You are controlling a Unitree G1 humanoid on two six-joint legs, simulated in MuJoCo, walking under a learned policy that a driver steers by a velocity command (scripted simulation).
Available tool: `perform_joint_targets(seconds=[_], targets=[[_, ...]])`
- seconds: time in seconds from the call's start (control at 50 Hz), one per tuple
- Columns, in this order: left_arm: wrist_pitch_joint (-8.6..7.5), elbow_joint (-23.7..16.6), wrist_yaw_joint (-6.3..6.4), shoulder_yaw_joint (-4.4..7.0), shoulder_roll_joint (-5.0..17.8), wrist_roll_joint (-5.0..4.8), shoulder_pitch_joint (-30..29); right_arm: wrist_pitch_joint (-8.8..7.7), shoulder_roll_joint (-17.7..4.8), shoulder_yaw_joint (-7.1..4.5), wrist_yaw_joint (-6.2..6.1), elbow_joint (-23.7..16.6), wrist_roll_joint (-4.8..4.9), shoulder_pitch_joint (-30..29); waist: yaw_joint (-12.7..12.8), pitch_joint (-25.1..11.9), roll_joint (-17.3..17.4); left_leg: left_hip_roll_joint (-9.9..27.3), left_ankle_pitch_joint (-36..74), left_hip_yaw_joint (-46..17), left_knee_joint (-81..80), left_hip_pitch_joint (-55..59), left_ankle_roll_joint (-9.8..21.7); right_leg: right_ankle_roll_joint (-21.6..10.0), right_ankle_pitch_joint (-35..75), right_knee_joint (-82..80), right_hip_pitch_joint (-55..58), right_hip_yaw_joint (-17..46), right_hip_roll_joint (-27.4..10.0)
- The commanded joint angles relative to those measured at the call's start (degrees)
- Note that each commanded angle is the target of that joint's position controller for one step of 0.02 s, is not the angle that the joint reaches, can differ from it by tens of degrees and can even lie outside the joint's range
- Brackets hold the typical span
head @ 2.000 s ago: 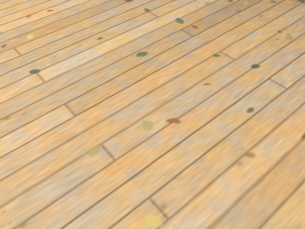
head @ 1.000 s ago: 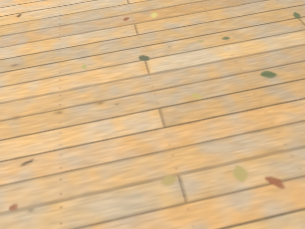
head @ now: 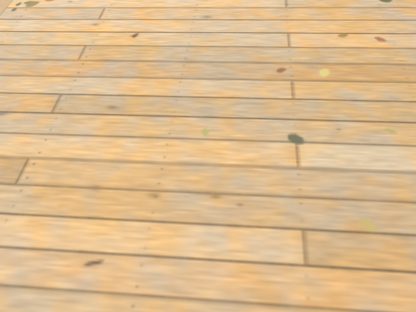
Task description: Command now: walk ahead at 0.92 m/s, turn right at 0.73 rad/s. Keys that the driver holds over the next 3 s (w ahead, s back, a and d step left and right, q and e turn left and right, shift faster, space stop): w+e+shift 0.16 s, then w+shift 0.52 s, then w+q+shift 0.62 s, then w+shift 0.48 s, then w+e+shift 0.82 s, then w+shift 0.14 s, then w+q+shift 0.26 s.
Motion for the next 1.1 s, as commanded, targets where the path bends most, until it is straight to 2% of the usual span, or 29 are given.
perform_joint_targets(seconds=[0.02, 0.1, 0.18, 0.22, 0.24, 0.26, 0.28, 0.3, 0.32, 0.34, 0.36, 0.42, 0.5, 0.56, 0.6, 0.62, 0.66, 0.7, 0.72, 0.74, 0.76, 0.78, 0.8, 0.82, 0.86, 0.9, 0.98, 1.04, 1.1], targets=[[-1.58, -2.24, 0.8, 2.43, 8.87, -0.68, 2.42, 0.72, -5.0, -0.66, 0.44, -6.32, -0.23, -6.45, -0.45, 5.85, -4.43, 2.41, 2.47, -0.08, -2.92, -17.39, -2.71, -9.41, -5.12, -16.81, 6.05, 22.13, -12.91], [-1.92, -0.9, 1.16, 3.12, 9.85, -0.68, 3.85, 0.82, -3.62, 0.67, 0.91, -9.65, 1.42, -16.62, 1.91, 7.71, -4.98, -0.1, 11.17, 2.57, -18.63, -12.21, -4.35, -8.52, 12.38, -16.79, 1.64, 18.39, -9.31], [-2.34, 0.74, 1.78, 3.52, 11.14, -1.36, 4.39, 0.36, -4.26, 0.94, 0.58, -11.28, 2.27, -19.8, 2.66, 5.33, -7.05, -1.88, 17.71, 2.68, -29.62, -1.63, -2.01, -6.14, 30.37, -15.19, 4.77, 19.0, -11.53], [-2.75, 1.68, 2.0, 3.46, 12.18, -1.26, 3.67, 0.12, -6.4, -0.04, -0.34, -8.9, 2.03, -12.98, -0.36, 0.52, -6.8, -4.6, 14.83, 3.8, -31.91, 10.28, 0.21, -3.45, 48.59, -8.31, 8.07, 16.86, -11.77], [-2.84, 2.34, 1.86, 3.66, 13.72, -0.39, 3.7, 0.04, -8.81, -1.22, -1.27, -6.57, 2.39, -4.62, -4.26, -4.99, -7.07, -6.23, 9.02, 4.52, -30.48, 19.22, 1.49, -2.38, 57.56, 1.46, 9.41, 15.71, -11.63], [-2.91, 2.32, 1.81, 3.62, 13.94, 0.32, 0.94, 0.12, -10.29, -2.3, -2.49, -3.41, 2.71, 7.32, -11.24, -9.69, -6.9, -3.95, 6.6, 4.15, -30.5, 31.22, 2.47, -1.36, 55.68, 15.59, 4.92, 13.93, -10.01], [-3.43, 1.77, 2.08, 2.4, 9.01, 1.09, 0.38, -0.09, -13.62, -3.86, -3.88, -1.17, 1.52, 19.33, -15.46, -15.91, -2.27, 5.91, -12.56, -6.88, -29.24, 43.9, 3.76, -1.3, 40.69, 35.2, -4.58, 11.09, -7.11], [-3.38, -0.5, 1.52, 0.08, -0.55, -1.43, 7.89, -0.22, -18.66, -4.99, -3.49, -0.19, -0.69, 18.3, -7.37, -21.31, 17.43, 21.56, -33.56, -41.0, -41.39, 53.96, 10.03, 0.8, -8.7, 53.76, -22.63, 6.99, 1.41], [-3.02, -0.04, 1.42, -0.27, 3.78, -0.44, 5.05, 0.12, -14.92, -4.92, -2.56, -0.73, 1.12, 13.23, -7.45, -17.24, 13.53, 20.59, -37.62, -53.42, -49.18, 48.74, 11.6, -0.45, -6.34, 56.9, -28.9, 6.65, -0.89], [-2.54, -0.31, 1.16, 0.27, 6.07, 0.3, -0.97, -0.06, -10.17, -4.16, -2.14, -0.95, 1.53, 7.75, -6.39, -8.23, 5.55, 18.23, -32.22, -41.94, -48.46, 40.35, 11.34, -0.47, -0.57, 55.31, -30.07, 5.84, -4.56], [-2.36, -0.95, 0.61, 0.06, 6.46, 1.08, -5.23, -0.24, -7.38, -3.69, -1.8, -0.02, 1.51, 6.6, -6.17, -4.31, -0.74, 15.77, -22.35, -33.57, -48.19, 33.38, 11.15, -0.26, 1.82, 52.51, -28.61, 5.11, -6.1], [-1.14, -3.26, -0.83, -1.06, 3.33, 2.19, -9.34, -1.41, -3.35, -2.21, -1.8, 4.53, 1.72, 9.39, -2.87, 1.76, 1.95, 10.9, -9.95, -21.03, -51.0, 23.52, 10.08, 0.7, -0.15, 46.36, -27.64, 6.15, -8.27], [-0.61, -8.03, -1.56, -2.48, 2.79, 2.63, -19.11, -2.91, -4.87, -2.32, -1.51, 7.05, 3.18, 11.84, -1.89, 7.95, 1.25, 10.3, -1.27, -12.08, -58.37, 20.6, 10.69, 2.61, 5.09, 35.94, -35.14, 4.28, -9.61], [-1.24, -10.61, -2.93, -3.86, 2.08, 1.96, -26.54, -3.55, -5.78, -2.34, -1.05, 7.83, 4.09, 11.87, -2.22, 9.67, -0.4, 6.41, 13.45, -1.57, -64.14, 14.12, 8.77, 2.46, 17.87, 18.04, -22.94, -4.42, -9.59], [-1.46, -10.74, -3.14, -4.36, 1.38, 1.4, -28.05, -4.0, -8.14, -2.63, -0.7, 9.17, 4.43, 13.95, -2.52, 9.86, -0.15, 8.17, 25.4, 0.13, -65.53, 15.8, 8.86, 1.15, 22.31, 13.92, -16.37, -6.6, -9.03], [-1.49, -10.54, -2.8, -4.16, 2.24, 1.58, -28.58, -3.83, -8.73, -2.69, -0.69, 10.23, 4.39, 15.1, -2.56, 9.44, -0.84, 8.26, 34.31, 1.82, -63.79, 21.23, 8.46, 0.26, 21.96, 11.91, -16.71, -7.72, -8.04], [-1.49, -9.59, -1.65, -3.36, 4.29, 2.38, -26.25, -3.03, -11.37, -3.05, -1.33, 11.64, 3.87, 17.11, -1.12, 4.43, 2.34, 8.94, 59.24, 3.86, -53.85, 30.53, 7.18, -1.27, 15.59, 10.34, -12.14, -10.16, -3.73], [-1.23, -4.01, 0.11, -1.23, 8.02, 2.69, -7.56, -1.27, -13.17, -3.25, -2.5, 12.59, 3.15, 16.64, 8.17, -6.53, 4.38, 9.33, 67.75, 4.49, -27.87, 28.05, 5.56, -2.95, 8.51, 9.08, 9.41, -8.08, -1.41], [-1.1, -1.34, 1.32, 0.48, 11.88, 3.42, 2.56, -1.07, -10.77, -2.64, -2.59, 11.71, 2.95, 15.96, 12.17, -11.8, 2.87, 6.88, 51.45, 3.79, -9.45, 16.1, 5.23, -3.63, 0.73, 10.49, 24.29, -0.28, -8.84], [-1.46, -0.98, 2.06, 1.93, 16.82, 5.02, 3.96, -1.38, 0.1, -0.62, -1.86, 9.08, 4.07, 20.98, 5.31, -18.6, -14.87, -2.16, -8.69, 2.51, 14.77, -3.77, 4.42, -6.1, -14.39, 6.12, 38.22, 26.56, -27.85], [-1.13, -1.76, 1.62, 2.04, 15.44, 3.25, 3.54, -1.51, -5.09, -1.63, -2.21, 7.81, 5.65, 19.54, 6.23, -24.94, -12.83, -3.96, -10.18, -4.62, 23.39, -9.77, 5.79, -7.4, -19.02, -4.89, 37.69, 45.22, -32.0], [-1.51, -0.83, 1.57, 1.55, 11.29, 2.59, -1.77, -1.36, -6.92, -2.23, -2.45, 6.79, 5.44, 12.12, 4.25, -12.34, -6.79, 0.16, -2.02, -4.35, 20.62, -13.22, 6.02, -5.69, -16.56, -6.59, 27.63, 33.57, -27.99], [-2.14, -0.15, 1.4, 1.03, 8.04, 2.44, -4.55, -1.27, -5.28, -1.69, -2.0, 6.83, 5.05, 9.97, 2.61, -4.73, -3.93, 2.21, 1.17, -3.43, 16.7, -12.13, 5.8, -5.15, -8.98, -8.34, 17.85, 25.45, -26.22], [-2.69, 0.34, 1.35, 0.76, 6.38, 2.71, -6.28, -0.57, -4.1, -1.57, -1.49, 7.69, 4.52, 9.42, 0.6, -1.44, -2.62, 3.86, 1.84, -3.6, 14.24, -9.58, 5.5, -3.73, -3.39, -10.07, 11.31, 19.28, -23.88], [-3.74, 2.03, 1.32, 0.04, 3.75, 1.87, -5.73, 1.69, -1.65, -1.38, -0.27, 8.63, 3.26, 11.76, -2.73, 0.92, -5.26, 5.61, 1.62, -3.6, 11.7, -5.2, 4.61, -2.39, -0.25, -13.85, 3.26, 10.91, -22.09], [-4.88, 3.78, 1.0, -0.11, 2.64, 0.46, -4.92, 3.2, -0.39, -1.43, 0.48, 6.76, 3.01, 6.59, -3.52, 5.04, -5.15, 6.96, 3.25, -2.82, 9.49, -9.81, 4.18, -0.67, 6.02, -16.72, 2.2, 3.51, -20.83], [-5.82, 5.28, 0.92, -0.49, 1.49, 0.66, -4.4, 3.28, 1.05, -0.64, 1.76, 2.67, 3.76, -3.86, -3.37, 8.23, -5.47, 4.51, 17.05, 3.84, -2.47, -11.43, 4.84, 3.42, 26.44, -18.51, 1.43, -13.08, -14.17], [-5.92, 6.22, 1.94, -0.31, 4.09, 0.2, -2.36, 2.72, 0.66, 0.03, 2.91, 0.01, 3.51, -10.64, -2.91, 9.88, -3.4, 1.64, 23.29, 10.09, -17.55, -6.49, 7.04, 5.04, 40.78, -19.54, 4.88, -18.29, -14.64], [-4.55, 5.7, 3.9, 0.64, 9.13, 0.41, -0.79, 2.63, -2.46, -0.69, 2.85, 1.47, 3.52, -6.27, -6.3, 4.2, -6.67, -5.14, 20.72, 14.42, -22.4, 2.97, 9.19, 6.63, 73.14, -8.57, 14.63, -19.29, -16.94]])
Next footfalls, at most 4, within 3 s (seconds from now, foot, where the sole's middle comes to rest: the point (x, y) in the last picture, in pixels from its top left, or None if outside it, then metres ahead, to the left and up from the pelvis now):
0.28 left None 0.45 0.09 -0.78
0.72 right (304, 225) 0.81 -0.25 -0.78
1.18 left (277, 134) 1.27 -0.19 -0.78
1.60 right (284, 68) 1.73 -0.27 -0.78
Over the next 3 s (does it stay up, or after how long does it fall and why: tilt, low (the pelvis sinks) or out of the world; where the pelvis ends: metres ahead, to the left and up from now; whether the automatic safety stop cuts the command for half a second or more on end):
stays up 2.80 -0.16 -0.03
